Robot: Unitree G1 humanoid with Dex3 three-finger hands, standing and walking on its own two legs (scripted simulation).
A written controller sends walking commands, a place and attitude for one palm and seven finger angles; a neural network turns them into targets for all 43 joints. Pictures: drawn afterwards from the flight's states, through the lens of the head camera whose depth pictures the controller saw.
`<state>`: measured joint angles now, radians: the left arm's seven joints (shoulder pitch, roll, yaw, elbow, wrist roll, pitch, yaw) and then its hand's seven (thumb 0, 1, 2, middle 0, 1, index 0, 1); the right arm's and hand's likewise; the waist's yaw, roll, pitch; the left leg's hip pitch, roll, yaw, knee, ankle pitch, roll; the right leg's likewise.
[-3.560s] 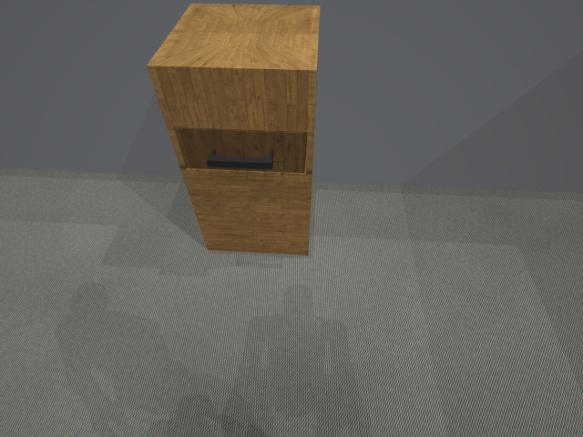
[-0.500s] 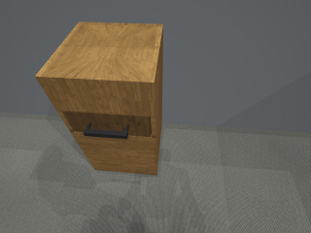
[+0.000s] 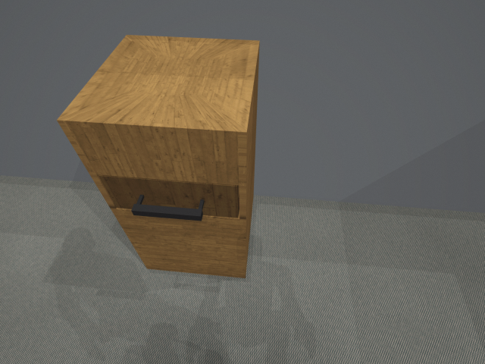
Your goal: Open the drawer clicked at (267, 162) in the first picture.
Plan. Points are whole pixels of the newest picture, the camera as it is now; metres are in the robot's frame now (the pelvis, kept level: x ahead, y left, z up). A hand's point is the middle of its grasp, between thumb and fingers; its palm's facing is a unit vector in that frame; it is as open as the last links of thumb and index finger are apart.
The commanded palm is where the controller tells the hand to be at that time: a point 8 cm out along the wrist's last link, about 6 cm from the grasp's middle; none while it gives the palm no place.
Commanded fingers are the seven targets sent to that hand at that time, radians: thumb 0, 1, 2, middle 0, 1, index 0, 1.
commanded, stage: look again from close up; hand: left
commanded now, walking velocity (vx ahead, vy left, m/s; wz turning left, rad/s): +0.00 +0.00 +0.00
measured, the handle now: (169, 206) +0.55 +0.24 -0.22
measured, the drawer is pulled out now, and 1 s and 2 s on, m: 0.00 0.00 0.00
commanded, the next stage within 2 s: raise the hand with hooked fingers in 0.38 s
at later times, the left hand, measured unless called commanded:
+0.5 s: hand out of the picture -0.01 +0.22 -0.17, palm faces +0.00 -0.98 -0.22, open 7.4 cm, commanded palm +0.10 +0.26 -0.06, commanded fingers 0.00 0.85 0.88 -0.20 -0.33 -0.20 -0.33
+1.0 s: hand out of the picture +0.13 +0.25 -0.06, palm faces -0.01 -0.09 -1.00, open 9.1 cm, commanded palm +0.15 +0.26 +0.00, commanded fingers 0.00 0.27 0.63 -0.25 -0.70 -0.25 -0.70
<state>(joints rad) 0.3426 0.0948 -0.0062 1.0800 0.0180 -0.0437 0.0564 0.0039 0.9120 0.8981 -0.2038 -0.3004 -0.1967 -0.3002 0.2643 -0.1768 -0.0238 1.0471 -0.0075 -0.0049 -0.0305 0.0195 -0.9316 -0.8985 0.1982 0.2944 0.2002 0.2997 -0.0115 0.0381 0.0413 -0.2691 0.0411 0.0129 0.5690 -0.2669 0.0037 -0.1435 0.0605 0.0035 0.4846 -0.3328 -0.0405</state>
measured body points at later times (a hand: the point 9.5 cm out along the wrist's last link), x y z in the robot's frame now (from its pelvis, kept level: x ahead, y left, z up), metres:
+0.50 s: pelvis +0.00 +0.04 +0.00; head +0.01 +0.04 +0.45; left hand -0.01 +0.27 -0.15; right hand +0.01 -0.19 -0.15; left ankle +0.00 +0.12 -0.73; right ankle -0.05 -0.10 -0.73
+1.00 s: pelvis -0.03 +0.00 -0.06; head +0.02 -0.01 +0.39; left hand +0.13 +0.25 -0.01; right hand +0.24 -0.22 -0.12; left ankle +0.00 +0.12 -0.73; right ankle -0.04 -0.08 -0.73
